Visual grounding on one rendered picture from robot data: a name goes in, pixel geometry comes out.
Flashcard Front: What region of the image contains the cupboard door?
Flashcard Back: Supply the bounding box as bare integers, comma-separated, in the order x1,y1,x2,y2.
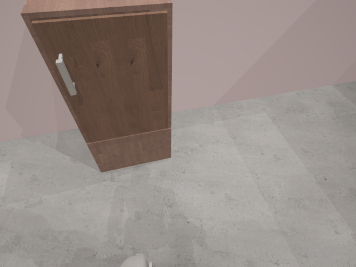
31,11,169,143

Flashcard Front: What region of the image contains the robot left thigh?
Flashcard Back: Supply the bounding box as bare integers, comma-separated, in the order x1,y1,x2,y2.
120,255,153,267

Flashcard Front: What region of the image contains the handle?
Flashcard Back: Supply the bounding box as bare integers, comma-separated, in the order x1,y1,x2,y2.
56,53,77,96

